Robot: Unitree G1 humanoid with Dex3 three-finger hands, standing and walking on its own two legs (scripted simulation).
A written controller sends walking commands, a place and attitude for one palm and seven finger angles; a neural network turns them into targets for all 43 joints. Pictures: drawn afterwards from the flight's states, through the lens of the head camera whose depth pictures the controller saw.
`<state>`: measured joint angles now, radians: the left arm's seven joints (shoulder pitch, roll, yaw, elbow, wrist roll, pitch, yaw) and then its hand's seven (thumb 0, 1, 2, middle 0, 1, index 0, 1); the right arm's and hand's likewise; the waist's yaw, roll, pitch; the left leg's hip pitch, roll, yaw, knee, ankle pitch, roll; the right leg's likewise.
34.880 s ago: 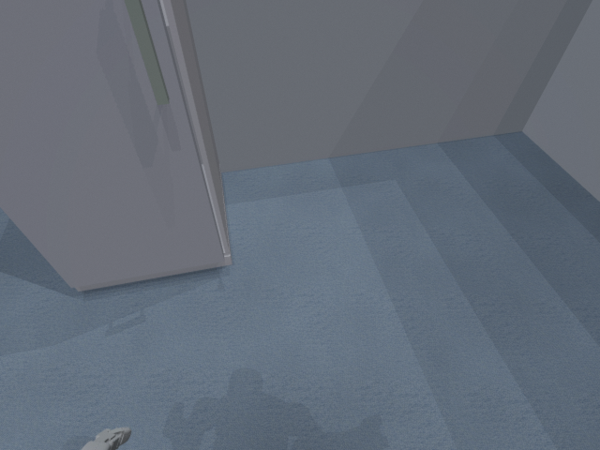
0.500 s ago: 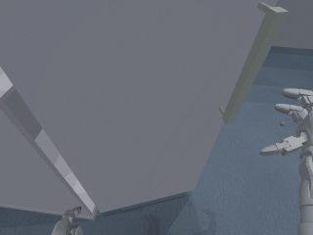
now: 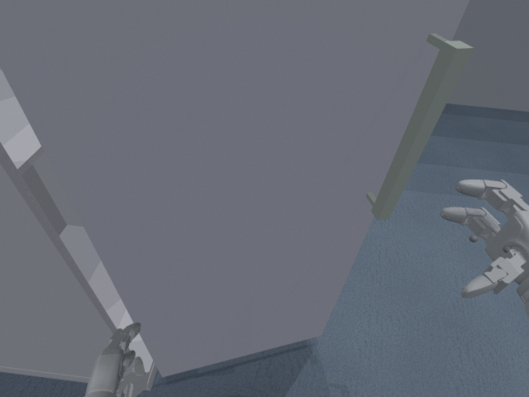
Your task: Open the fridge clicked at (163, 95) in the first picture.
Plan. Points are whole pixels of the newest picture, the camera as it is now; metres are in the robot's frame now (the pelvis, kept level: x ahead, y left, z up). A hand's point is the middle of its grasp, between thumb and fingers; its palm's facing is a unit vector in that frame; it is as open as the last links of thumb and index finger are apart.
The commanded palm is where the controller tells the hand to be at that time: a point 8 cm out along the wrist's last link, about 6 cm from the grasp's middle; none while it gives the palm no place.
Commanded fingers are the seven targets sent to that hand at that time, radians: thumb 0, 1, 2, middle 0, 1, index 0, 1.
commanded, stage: draw the hand back to the body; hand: right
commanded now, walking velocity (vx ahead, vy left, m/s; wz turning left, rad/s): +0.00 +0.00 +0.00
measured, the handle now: (403, 140) +0.47 -0.20 +0.19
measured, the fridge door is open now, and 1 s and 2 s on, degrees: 69 69 69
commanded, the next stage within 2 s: step back with the hand held close in 1.38 s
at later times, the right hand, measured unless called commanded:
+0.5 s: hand out of the picture +0.23 -0.29 +0.15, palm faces +0.43 +0.87 -0.24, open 13.7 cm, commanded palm +0.18 -0.32 +0.17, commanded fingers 0.00 -0.03 -0.48 0.23 0.81 0.23 0.81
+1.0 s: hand (527, 313) +0.20 -0.27 +0.16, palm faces +0.47 +0.81 -0.35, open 8.8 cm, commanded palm +0.15 -0.31 +0.18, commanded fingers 0.00 -0.90 -0.90 0.20 0.30 0.20 0.30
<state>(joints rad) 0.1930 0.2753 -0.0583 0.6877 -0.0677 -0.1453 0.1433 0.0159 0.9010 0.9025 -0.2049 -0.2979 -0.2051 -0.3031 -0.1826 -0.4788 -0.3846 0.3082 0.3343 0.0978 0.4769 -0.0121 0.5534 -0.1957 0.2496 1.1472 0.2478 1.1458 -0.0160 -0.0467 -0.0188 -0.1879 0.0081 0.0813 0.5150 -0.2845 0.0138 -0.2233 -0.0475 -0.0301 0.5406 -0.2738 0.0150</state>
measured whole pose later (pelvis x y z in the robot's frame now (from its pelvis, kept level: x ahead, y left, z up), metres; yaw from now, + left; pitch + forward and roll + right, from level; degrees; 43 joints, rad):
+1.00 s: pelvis +0.01 -0.01 +0.01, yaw +1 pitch -7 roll +0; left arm 0.17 0.24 0.00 0.71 0.02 -0.15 0.09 0.02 0.90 0.90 -0.20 -0.30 -0.20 -0.30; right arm 0.45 -0.33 -0.32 -0.34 0.08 -0.06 -0.12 0.01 -0.58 -0.74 0.22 0.48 0.21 0.48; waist -0.07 -0.06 0.04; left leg -0.01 0.00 0.06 0.35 -0.22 0.01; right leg -0.04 -0.04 -0.06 0.39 -0.22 0.01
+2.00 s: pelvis -0.06 -0.03 -0.01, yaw +1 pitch -2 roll +1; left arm 0.20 0.22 -0.02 0.59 0.00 -0.06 0.10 0.02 0.90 0.90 -0.20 -0.30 -0.20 -0.30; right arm 0.50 -0.39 -0.40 -0.43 0.03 -0.15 -0.16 0.02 -0.89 -0.89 0.21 0.30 0.21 0.30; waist -0.04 -0.04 0.02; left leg -0.33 0.04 0.03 0.56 -0.21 -0.03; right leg -0.34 -0.01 -0.08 0.58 -0.21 -0.04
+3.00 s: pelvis -0.25 -0.06 +0.00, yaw +4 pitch +0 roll +0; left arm 0.19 0.20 -0.05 0.61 0.00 -0.08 0.08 0.02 0.90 0.90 -0.21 -0.30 -0.21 -0.30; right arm 0.46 -0.42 -0.39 -0.50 0.04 -0.15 -0.16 0.01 -0.88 -0.89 0.21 0.30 0.21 0.30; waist -0.02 0.05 -0.05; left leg -0.18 0.00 -0.03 0.54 -0.35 0.00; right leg -0.35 -0.01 -0.09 0.61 -0.15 0.01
